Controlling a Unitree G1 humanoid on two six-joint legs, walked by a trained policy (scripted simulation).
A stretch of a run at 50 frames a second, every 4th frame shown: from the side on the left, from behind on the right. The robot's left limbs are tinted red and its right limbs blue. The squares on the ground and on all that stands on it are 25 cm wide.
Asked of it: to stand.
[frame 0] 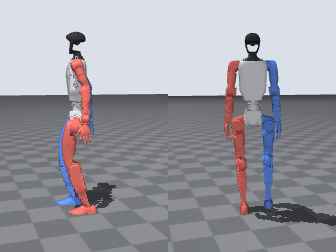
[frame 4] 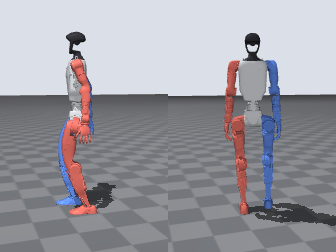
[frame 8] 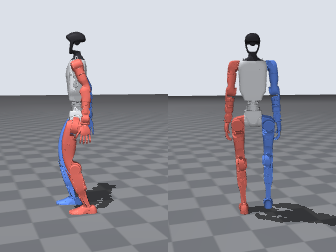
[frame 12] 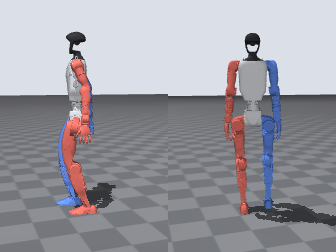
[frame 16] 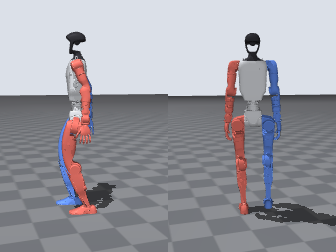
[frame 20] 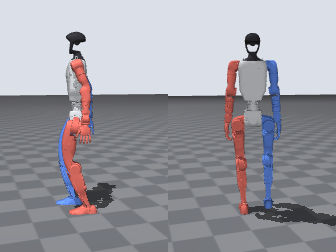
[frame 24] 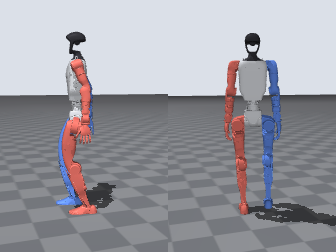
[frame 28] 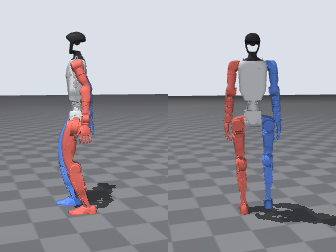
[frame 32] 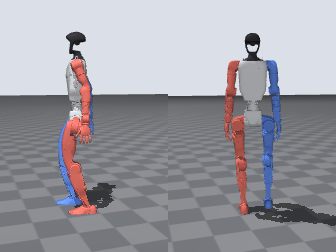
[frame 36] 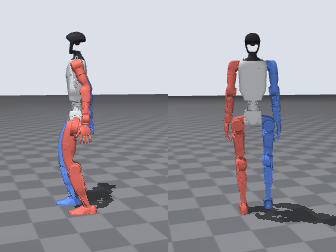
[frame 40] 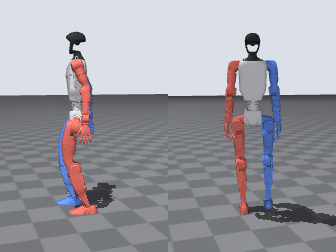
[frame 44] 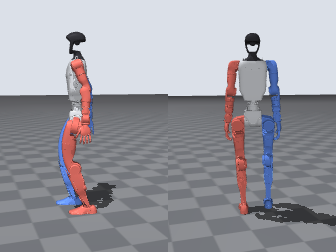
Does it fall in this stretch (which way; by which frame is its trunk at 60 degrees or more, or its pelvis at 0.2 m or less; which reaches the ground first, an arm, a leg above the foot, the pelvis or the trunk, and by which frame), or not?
no
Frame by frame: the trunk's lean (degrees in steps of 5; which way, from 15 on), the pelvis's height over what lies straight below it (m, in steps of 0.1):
0: 0, 0.8
4: 0, 0.8
8: 0, 0.8
12: 0, 0.8
16: 0, 0.8
20: 0, 0.8
24: 0, 0.8
28: 0, 0.8
32: 0, 0.8
36: 0, 0.8
40: 0, 0.8
44: 0, 0.8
